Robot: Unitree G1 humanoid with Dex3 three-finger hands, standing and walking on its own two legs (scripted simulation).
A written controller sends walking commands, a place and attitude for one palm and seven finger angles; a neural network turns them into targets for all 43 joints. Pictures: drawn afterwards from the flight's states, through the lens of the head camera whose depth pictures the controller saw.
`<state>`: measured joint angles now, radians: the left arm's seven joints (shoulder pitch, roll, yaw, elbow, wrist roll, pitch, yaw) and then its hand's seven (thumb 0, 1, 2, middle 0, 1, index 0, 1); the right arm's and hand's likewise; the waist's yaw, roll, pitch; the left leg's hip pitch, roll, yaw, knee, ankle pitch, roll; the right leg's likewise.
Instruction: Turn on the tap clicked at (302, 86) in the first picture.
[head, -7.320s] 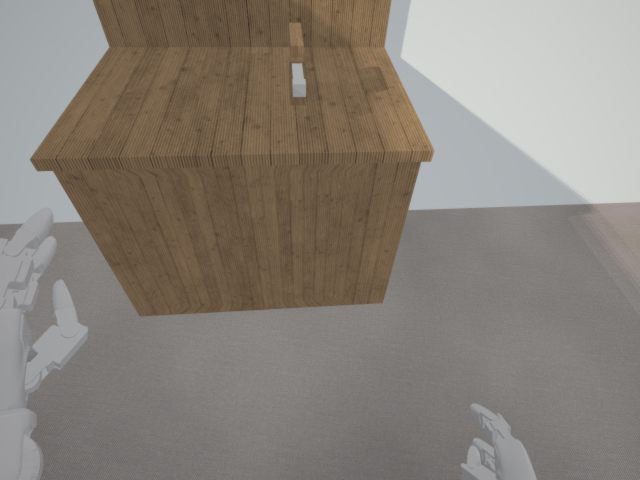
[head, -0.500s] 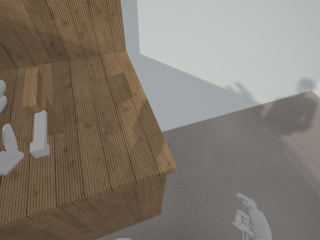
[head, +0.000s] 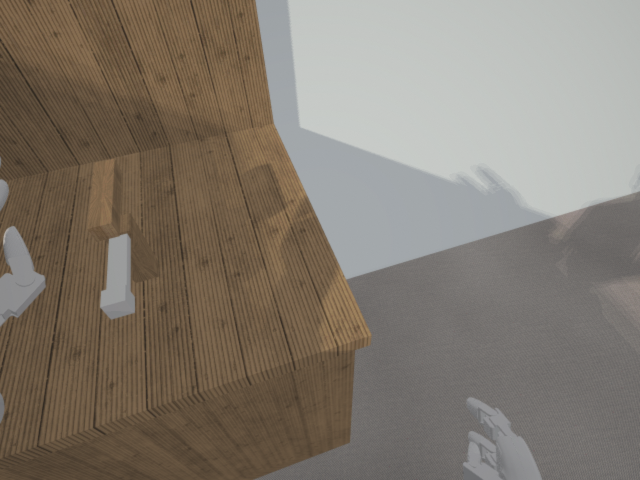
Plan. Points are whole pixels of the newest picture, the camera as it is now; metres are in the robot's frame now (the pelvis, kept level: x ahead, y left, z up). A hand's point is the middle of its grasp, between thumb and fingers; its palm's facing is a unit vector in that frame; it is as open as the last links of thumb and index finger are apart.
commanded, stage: come to a stop and stand still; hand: left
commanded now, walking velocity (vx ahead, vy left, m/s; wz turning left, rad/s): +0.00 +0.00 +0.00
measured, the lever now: (118, 302) +0.29 +0.27 +0.09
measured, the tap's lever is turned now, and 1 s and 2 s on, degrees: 0 0 0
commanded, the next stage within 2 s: look again from close up in 0.66 s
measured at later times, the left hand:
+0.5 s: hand (31, 294) +0.24 +0.30 +0.17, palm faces +0.37 -0.81 -0.46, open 7.4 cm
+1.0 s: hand (38, 326) +0.22 +0.29 +0.16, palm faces +0.39 -0.85 -0.37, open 7.4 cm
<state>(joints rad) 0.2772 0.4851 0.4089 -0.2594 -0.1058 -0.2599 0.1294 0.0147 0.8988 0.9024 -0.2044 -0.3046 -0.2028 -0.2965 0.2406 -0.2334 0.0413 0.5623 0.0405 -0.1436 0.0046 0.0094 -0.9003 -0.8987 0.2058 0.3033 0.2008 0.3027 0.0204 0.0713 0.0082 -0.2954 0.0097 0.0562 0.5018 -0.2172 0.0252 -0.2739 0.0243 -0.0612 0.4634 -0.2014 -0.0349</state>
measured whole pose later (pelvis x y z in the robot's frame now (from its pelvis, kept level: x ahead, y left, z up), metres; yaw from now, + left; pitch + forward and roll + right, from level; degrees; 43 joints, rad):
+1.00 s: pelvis +0.02 +0.03 +0.00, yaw +2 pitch +0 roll -1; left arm 0.46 0.38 0.34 -0.45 -0.09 -0.18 0.10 0.02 0.89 0.90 -0.21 -0.31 -0.21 -0.30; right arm 0.18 -0.21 0.02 0.57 0.04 -0.08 -0.03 0.01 -0.90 -0.90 0.20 0.30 0.20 0.30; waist 0.02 -0.01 0.04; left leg -0.23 -0.05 0.04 0.44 -0.21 0.07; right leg -0.20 -0.03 -0.08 0.40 -0.20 0.02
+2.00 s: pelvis -0.02 -0.03 +0.00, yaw +0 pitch +0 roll -1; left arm 0.51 0.38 0.34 -0.57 -0.10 -0.16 0.09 0.02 0.89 0.90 -0.21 -0.31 -0.21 -0.30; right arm 0.19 -0.22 0.00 0.54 0.01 -0.09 -0.05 0.01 -0.90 -0.90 0.20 0.30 0.20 0.30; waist 0.01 0.01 0.08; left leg -0.34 0.07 0.03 0.52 -0.20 -0.02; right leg -0.29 0.09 -0.08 0.42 -0.15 -0.08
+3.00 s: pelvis +0.00 -0.04 +0.00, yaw +0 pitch +1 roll -1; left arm 0.52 0.41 0.37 -0.63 -0.11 -0.14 0.11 0.02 0.89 0.90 -0.21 -0.31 -0.21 -0.30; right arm 0.16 -0.20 0.00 0.55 0.00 -0.06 -0.06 0.01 -0.90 -0.90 0.20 0.30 0.20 0.30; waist 0.01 0.01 0.08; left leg -0.32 0.08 0.03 0.52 -0.22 -0.03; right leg -0.27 0.09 -0.10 0.43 -0.18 -0.08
